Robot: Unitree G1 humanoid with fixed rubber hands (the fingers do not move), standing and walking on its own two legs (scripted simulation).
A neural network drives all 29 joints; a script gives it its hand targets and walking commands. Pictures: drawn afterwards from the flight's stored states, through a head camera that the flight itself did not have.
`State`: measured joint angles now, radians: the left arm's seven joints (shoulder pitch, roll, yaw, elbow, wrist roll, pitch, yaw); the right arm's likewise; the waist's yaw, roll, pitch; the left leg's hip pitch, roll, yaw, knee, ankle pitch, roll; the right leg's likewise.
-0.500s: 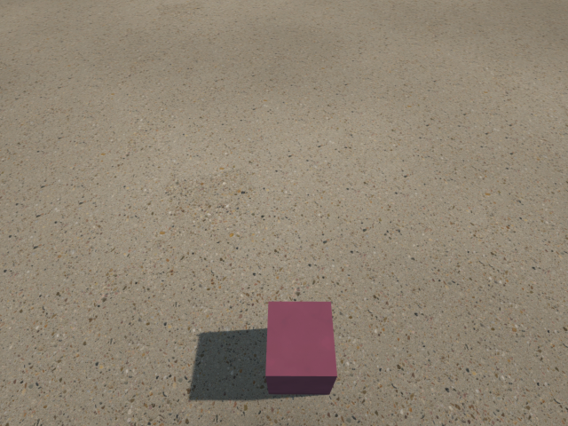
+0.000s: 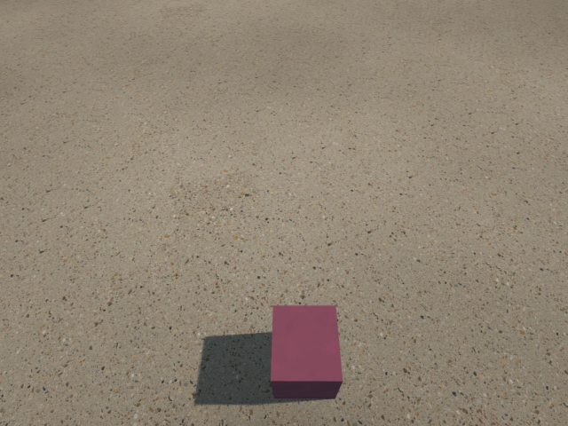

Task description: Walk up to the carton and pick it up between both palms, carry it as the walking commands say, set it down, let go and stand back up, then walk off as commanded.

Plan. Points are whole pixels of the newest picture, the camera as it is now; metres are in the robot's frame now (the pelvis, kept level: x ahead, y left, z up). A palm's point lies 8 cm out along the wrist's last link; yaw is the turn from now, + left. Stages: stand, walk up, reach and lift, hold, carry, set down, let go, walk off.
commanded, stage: stand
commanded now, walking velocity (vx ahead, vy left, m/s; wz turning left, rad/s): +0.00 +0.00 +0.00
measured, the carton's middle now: (304, 352) +0.41 -0.01 -0.66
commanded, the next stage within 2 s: reach and lift in 0.30 s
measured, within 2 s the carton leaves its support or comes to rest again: neither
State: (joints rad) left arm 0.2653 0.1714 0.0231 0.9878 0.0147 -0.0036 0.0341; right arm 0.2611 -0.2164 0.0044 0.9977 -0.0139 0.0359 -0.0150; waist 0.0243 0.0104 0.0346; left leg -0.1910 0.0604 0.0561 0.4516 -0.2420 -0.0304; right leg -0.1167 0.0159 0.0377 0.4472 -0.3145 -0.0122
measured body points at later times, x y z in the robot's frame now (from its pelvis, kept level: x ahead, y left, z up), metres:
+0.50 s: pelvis -0.02 +0.00 -0.01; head +0.04 +0.01 +0.44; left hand +0.13 +0.25 -0.14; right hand +0.17 -0.23 -0.13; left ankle +0.00 +0.14 -0.74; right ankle -0.05 -0.12 -0.74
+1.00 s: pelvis -0.07 +0.00 -0.06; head +0.10 +0.00 +0.36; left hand +0.18 +0.23 -0.18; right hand +0.23 -0.21 -0.17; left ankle +0.00 +0.14 -0.74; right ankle -0.05 -0.12 -0.74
